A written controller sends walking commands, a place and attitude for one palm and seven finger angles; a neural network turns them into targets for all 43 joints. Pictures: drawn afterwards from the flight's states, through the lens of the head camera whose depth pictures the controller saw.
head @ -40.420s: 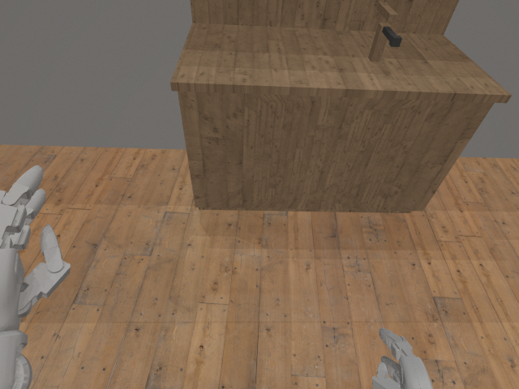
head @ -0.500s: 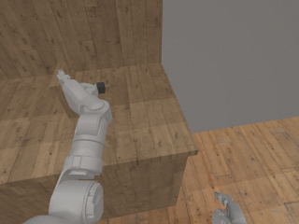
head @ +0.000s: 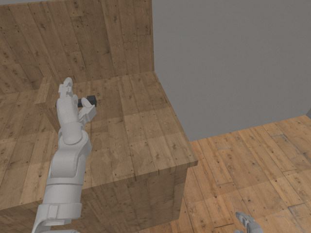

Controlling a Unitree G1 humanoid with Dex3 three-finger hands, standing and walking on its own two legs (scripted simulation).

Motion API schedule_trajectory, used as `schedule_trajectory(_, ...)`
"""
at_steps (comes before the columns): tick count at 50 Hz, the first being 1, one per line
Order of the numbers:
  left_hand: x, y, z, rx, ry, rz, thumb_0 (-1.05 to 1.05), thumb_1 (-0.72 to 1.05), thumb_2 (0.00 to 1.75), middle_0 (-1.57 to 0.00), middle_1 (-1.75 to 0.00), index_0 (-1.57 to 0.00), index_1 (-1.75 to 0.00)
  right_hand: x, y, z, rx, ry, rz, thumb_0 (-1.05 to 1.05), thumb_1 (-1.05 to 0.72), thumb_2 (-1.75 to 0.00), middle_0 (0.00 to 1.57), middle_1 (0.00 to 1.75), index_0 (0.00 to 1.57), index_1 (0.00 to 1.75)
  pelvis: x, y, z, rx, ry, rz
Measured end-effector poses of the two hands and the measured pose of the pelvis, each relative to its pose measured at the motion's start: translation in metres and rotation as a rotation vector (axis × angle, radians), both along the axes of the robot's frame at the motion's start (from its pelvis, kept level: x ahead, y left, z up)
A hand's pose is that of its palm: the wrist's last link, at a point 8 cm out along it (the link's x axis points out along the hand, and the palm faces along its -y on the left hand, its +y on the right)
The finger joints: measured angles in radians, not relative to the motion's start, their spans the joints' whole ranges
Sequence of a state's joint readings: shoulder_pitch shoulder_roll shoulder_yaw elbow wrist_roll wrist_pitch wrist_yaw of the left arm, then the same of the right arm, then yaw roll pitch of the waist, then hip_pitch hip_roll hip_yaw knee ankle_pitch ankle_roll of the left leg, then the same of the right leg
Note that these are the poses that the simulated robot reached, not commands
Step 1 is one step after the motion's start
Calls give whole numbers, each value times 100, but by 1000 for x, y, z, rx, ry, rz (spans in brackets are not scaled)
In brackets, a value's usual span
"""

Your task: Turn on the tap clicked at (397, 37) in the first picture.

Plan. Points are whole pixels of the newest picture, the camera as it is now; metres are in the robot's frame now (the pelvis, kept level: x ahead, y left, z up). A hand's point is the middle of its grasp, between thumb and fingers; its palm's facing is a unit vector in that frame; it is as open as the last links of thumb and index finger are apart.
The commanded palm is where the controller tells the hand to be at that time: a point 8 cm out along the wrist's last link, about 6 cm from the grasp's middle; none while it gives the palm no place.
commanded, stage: draw the hand back beside the body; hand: left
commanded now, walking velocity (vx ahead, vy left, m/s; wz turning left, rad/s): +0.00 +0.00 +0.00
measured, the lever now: (91, 101) +0.48 +0.25 +0.09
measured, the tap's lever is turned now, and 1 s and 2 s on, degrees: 86 86 86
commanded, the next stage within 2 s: step back with the hand held close in 1.28 s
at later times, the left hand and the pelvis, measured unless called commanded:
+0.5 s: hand (58, 150) +0.24 +0.23 +0.15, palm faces +0.29 -0.93 -0.22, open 7.6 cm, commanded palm +0.20 +0.28 +0.17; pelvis -0.04 +0.02 +0.00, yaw +0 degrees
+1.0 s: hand (20, 181) +0.18 +0.27 +0.15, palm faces +0.39 -0.86 -0.33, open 7.4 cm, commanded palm +0.13 +0.32 +0.17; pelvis -0.02 +0.03 +0.00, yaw +1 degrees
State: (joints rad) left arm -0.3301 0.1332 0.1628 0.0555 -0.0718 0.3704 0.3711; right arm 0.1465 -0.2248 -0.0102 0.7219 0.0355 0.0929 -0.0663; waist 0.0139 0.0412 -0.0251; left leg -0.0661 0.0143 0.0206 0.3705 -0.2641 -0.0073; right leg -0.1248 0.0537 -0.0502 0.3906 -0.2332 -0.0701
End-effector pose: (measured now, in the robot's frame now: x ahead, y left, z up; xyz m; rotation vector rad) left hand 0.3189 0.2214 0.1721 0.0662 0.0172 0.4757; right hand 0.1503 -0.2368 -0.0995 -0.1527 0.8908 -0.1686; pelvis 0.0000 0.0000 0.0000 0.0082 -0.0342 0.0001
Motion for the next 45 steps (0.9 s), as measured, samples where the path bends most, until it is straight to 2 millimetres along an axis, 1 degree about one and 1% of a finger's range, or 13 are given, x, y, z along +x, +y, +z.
schedule_trajectory(3, -18, 9, -7, 8, -14, -76, 2, 90, 90, -16, -17, -16, -16, 5, 0, 9, 4, -53, -3, 1, -91, -90, 20, 30, 20, 30, -2, 0, 0, -2, -17, -9)
schedule_trajectory(7, -53, 39, -19, 119, -22, -98, 2, 90, 90, -17, -18, -16, -17, 8, 3, 19, 18, -126, 22, 1, -91, -90, 19, 30, 20, 30, -8, 1, 0, -5, -33, -15)
schedule_trajectory(10, -82, 57, -14, 191, -55, -79, 2, 90, 90, -17, -19, -16, -18, 9, 9, 21, 14, -152, 70, 1, -91, -90, 19, 30, 20, 30, -14, 4, 0, -9, -50, -6)
schedule_trajectory(13, -102, 62, -1, 235, -125, -75, 2, 90, 90, -17, -20, -16, -19, 10, 20, 17, 11, -150, 126, 1, -91, -90, 19, 30, 20, 30, -22, 9, 1, -11, -65, 12)
schedule_trajectory(16, -109, 57, 9, 247, -189, -103, 2, 90, 90, -17, -21, -16, -20, 10, 33, 15, 22, -143, 161, 1, -91, -90, 19, 30, 20, 30, -29, 13, 1, -9, -73, 27)
schedule_trajectory(18, -108, 52, 9, 244, -208, -135, 2, 90, 90, -17, -21, -17, -20, 8, 41, 15, 37, -144, 168, 1, -91, -90, 19, 30, 20, 30, -33, 15, 1, -8, -73, 30)
schedule_trajectory(21, -106, 46, 2, 234, -196, -183, 2, 90, 90, -18, -22, -17, -21, 4, 52, 18, 62, -150, 156, 1, -91, -90, 20, 30, 20, 30, -37, 17, 2, -8, -70, 22)
schedule_trajectory(24, -108, 47, -8, 229, -164, -208, 2, 90, 90, -18, -23, -17, -22, -3, 57, 20, 78, -158, 135, 1, -91, -90, 20, 30, 20, 30, -37, 20, 3, -10, -70, 9)
schedule_trajectory(28, -122, 58, -11, 248, -143, -200, 2, 90, 90, -19, -24, -18, -24, -12, 58, 19, 77, -151, 117, 1, -90, -90, 20, 30, 20, 30, -35, 24, 3, -14, -74, 1)
schedule_trajectory(35, -151, 80, -1, 303, -168, -136, 2, 90, 90, -20, -26, -19, -26, -20, 52, 11, 40, -107, 124, 1, -91, -90, 20, 30, 20, 30, -33, 31, 2, -17, -78, 10)
schedule_trajectory(39, -160, 86, -7, 302, -153, -118, 2, 90, 90, -20, -28, -19, -27, -18, 49, 12, 24, -104, 126, 1, -91, -90, 20, 30, 20, 30, -32, 32, 2, -18, -74, 13)
schedule_trajectory(42, -165, 87, -14, 299, -127, -115, 2, 90, 90, -20, -29, -19, -28, -12, 49, 15, 15, -120, 128, 1, -91, -90, 20, 30, 20, 30, -31, 33, 2, -19, -72, 13)
schedule_trajectory(45, -171, 87, -16, 307, -110, -116, 2, 90, 90, -21, -29, -20, -28, -6, 50, 19, 11, -145, 132, 1, -91, -90, 20, 30, 20, 30, -29, 33, 2, -20, -68, 12)
